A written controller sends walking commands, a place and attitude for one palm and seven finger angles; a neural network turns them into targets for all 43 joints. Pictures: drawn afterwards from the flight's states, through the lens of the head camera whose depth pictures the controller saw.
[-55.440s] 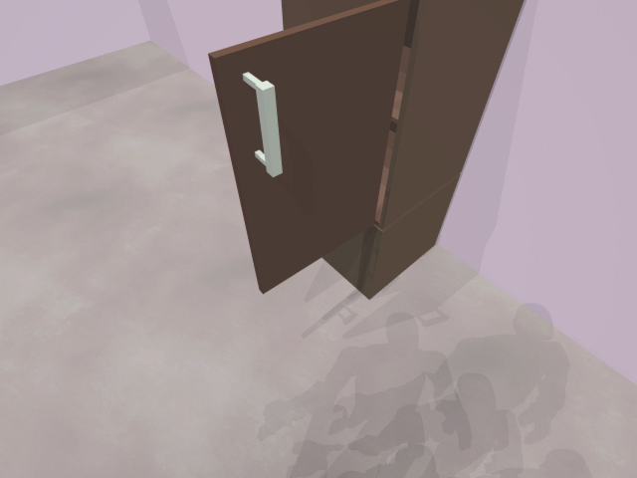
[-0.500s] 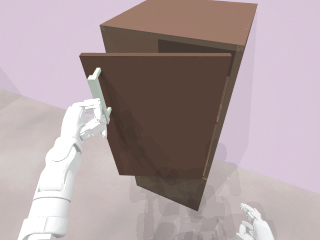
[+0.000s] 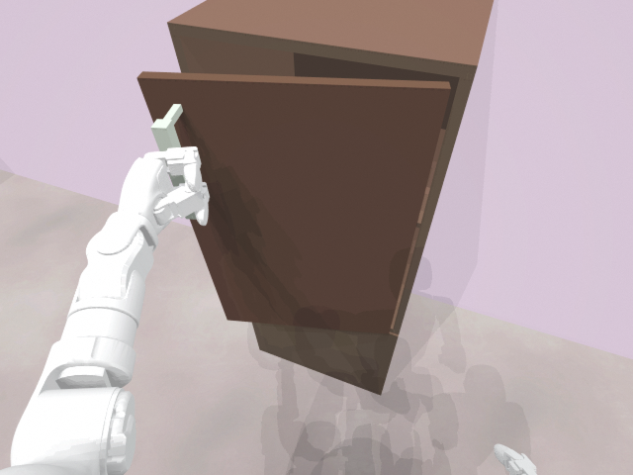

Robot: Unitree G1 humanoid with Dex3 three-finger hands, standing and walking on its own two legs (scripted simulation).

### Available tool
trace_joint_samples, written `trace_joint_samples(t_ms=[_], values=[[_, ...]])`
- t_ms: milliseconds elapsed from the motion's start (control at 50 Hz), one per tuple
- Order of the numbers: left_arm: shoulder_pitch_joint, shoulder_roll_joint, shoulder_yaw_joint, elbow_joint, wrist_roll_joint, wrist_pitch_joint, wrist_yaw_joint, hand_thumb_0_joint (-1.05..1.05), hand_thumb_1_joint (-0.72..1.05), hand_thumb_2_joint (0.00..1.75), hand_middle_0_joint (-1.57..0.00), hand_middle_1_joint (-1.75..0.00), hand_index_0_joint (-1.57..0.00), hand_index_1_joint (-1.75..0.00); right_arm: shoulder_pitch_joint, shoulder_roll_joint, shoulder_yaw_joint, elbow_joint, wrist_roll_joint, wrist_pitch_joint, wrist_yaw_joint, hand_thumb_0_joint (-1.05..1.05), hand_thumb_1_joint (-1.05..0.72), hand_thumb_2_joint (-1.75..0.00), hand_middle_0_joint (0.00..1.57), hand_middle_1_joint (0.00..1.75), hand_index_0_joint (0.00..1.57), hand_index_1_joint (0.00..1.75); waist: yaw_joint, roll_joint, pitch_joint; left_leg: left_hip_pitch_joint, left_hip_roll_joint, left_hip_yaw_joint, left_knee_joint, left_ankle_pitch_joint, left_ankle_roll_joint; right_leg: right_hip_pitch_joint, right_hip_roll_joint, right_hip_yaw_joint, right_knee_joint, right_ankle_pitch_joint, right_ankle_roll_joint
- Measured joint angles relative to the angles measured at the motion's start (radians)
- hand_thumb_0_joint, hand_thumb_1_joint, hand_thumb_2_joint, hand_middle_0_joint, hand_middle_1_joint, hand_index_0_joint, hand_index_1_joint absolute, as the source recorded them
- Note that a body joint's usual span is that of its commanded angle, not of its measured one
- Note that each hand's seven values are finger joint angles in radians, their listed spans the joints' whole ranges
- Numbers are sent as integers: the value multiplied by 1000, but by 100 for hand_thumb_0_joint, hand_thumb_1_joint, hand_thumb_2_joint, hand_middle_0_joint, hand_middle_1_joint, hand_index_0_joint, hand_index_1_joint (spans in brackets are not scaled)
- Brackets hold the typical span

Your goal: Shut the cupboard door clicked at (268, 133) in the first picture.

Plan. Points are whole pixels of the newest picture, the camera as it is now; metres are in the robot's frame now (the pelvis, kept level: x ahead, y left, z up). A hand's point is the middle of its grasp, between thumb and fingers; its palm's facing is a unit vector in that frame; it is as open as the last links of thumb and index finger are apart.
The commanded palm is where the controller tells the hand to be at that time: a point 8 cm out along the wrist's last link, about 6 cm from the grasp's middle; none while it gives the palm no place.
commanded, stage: push the door shut along its arc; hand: left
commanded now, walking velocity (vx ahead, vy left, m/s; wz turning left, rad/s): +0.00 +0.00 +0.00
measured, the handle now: (184, 164) +0.49 +0.19 +0.15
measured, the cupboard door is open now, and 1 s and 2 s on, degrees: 15 0 0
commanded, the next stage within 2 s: pull the fist back off the door in 1.20 s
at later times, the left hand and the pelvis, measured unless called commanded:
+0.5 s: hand (220, 166) +0.47 +0.14 +0.16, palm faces -0.25 -0.97 -0.03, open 3.1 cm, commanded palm +0.48 +0.18 +0.16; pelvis +0.00 +0.01 -0.01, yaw -1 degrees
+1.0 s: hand (260, 142) +0.53 +0.09 +0.16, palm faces -0.36 -0.93 -0.01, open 3.1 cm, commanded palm +0.54 +0.14 +0.16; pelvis +0.00 +0.01 -0.02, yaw -2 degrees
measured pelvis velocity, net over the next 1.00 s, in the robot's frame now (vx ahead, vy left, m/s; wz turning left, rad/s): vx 0.00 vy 0.01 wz -0.04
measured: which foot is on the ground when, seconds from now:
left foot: down 0.00-1.00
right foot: down 0.00-1.00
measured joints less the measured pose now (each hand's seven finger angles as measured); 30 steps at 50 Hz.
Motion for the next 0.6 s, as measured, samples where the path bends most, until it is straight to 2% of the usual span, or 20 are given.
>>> trace_joint_samples(t_ms=[360,600], values=[[-243,56,17,323,13,-103,-90,2,90,90,-131,-150,-130,-150,38,-4,-5,15,-10,-17,10,1,-90,-90,20,30,20,29,-47,-7,-12,-110,-1,9,67,-24,13,-106,-3,10,55,-15,13],[-401,91,24,470,37,-126,-126,2,91,90,-130,-150,-130,-150,72,-11,-11,35,-26,-29,16,1,-90,-90,20,30,20,30,-90,-8,-20,-206,1,13,117,-37,20,-201,-1,15,101,-25,20]])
